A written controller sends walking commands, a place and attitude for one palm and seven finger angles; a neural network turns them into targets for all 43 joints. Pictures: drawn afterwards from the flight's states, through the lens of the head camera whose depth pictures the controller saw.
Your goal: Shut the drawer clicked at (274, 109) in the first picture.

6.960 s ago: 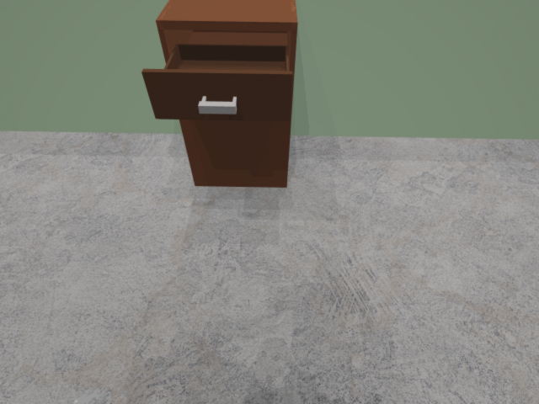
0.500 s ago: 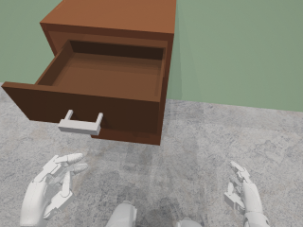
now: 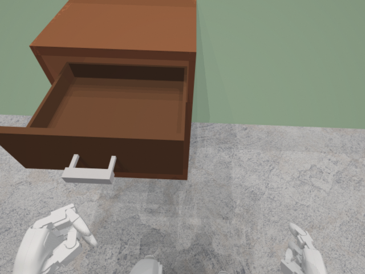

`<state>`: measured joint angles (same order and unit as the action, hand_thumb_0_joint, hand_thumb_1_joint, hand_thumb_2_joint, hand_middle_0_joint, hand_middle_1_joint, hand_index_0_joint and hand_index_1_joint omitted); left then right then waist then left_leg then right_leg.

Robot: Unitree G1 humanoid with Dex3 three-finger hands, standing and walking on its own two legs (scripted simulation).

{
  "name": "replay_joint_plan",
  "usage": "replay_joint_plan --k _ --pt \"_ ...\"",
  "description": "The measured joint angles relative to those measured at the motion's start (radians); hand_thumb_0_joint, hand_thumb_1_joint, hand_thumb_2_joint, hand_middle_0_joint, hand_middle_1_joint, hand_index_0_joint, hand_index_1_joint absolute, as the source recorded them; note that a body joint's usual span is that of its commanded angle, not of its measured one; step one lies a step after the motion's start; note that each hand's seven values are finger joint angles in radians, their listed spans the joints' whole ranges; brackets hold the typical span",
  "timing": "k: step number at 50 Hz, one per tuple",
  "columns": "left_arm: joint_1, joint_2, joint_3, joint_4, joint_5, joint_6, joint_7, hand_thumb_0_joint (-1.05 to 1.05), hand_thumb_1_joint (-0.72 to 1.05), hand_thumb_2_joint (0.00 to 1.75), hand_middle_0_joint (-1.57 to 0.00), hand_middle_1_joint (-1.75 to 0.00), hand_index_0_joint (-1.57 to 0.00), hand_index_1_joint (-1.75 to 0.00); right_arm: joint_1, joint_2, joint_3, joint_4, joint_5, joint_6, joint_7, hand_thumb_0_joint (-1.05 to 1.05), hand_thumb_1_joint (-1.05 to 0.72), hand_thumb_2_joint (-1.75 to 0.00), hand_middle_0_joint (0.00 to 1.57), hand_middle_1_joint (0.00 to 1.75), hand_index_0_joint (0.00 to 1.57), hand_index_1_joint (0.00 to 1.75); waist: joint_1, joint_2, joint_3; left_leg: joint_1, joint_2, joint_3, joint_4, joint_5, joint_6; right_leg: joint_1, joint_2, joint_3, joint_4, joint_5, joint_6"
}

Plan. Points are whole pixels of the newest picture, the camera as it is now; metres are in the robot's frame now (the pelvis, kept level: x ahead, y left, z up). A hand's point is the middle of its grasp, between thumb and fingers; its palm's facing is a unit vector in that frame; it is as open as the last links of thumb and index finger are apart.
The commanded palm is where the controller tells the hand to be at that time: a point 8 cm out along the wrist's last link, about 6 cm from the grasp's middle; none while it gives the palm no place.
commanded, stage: raise the hand and make a fist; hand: left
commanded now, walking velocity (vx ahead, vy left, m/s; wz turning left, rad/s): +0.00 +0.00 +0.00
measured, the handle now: (91, 167) +0.35 +0.25 +0.00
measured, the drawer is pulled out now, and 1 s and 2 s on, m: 0.30 0.30 0.30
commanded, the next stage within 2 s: bring the fist close to the handle in 0.88 s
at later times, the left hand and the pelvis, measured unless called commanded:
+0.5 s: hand (67, 242) +0.16 +0.20 +0.09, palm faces +0.04 -1.00 -0.07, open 3.2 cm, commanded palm +0.13 +0.25 +0.10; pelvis +0.01 +0.01 +0.01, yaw +1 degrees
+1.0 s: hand (72, 241) +0.17 +0.19 +0.09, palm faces +0.05 -1.00 -0.09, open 3.2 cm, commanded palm +0.13 +0.25 +0.10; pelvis +0.01 -0.01 +0.01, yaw +1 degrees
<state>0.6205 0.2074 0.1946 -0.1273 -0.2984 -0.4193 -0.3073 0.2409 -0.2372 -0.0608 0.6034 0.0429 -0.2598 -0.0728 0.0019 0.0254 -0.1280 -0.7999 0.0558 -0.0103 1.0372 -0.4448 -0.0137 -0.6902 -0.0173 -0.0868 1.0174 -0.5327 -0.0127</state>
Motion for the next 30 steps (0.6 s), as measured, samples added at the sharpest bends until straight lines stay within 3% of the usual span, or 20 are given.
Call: replay_joint_plan --k 6,13,22,30 --pt "0.007 -0.011 -0.045 -0.076 0.035 0.030 0.057 0.01 0.90 0.90 -1.17 -1.35 -1.16 -1.35 -0.044 0.027 0.028 -0.051 -0.003 0.014 0.012 0.02 -0.91 -0.90 0.20 0.30 0.20 0.30 0.013 -0.001 -0.004 0.012 -0.008 -0.001 0.000 -0.004 0.009 0.019 -0.007 -0.002 -0.009 0.000 0.009" --pt "0.024 -0.008 -0.070 -0.140 0.057 0.098 0.081 0.01 0.90 0.90 -1.30 -1.49 -1.30 -1.50 -0.058 0.059 0.072 -0.101 -0.003 0.047 0.025 0.02 -0.91 -0.90 0.20 0.30 0.20 0.30 0.027 0.007 -0.013 0.046 -0.011 -0.005 -0.016 -0.005 0.014 0.061 -0.008 -0.006 -0.039 0.006 0.015" --pt "0.049 0.013 -0.042 -0.171 0.040 0.132 0.069 0.01 0.90 0.90 -1.38 -1.58 -1.38 -1.58 -0.028 0.051 0.087 -0.105 0.003 0.063 0.022 0.02 -0.91 -0.90 0.21 0.30 0.20 0.30 0.030 0.010 -0.013 0.080 -0.010 -0.012 -0.036 -0.001 0.013 0.103 -0.005 -0.013 -0.071 0.014 0.015" --pt "0.063 0.015 -0.044 -0.189 0.032 0.141 0.067 0.01 0.90 0.90 -1.39 -1.59 -1.39 -1.60 0.002 0.026 0.070 -0.088 0.012 0.050 0.018 0.02 -0.91 -0.90 0.20 0.30 0.20 0.30 0.016 0.015 -0.010 0.107 -0.009 -0.008 -0.058 0.007 0.011 0.125 -0.003 -0.010 -0.089 0.022 0.013"
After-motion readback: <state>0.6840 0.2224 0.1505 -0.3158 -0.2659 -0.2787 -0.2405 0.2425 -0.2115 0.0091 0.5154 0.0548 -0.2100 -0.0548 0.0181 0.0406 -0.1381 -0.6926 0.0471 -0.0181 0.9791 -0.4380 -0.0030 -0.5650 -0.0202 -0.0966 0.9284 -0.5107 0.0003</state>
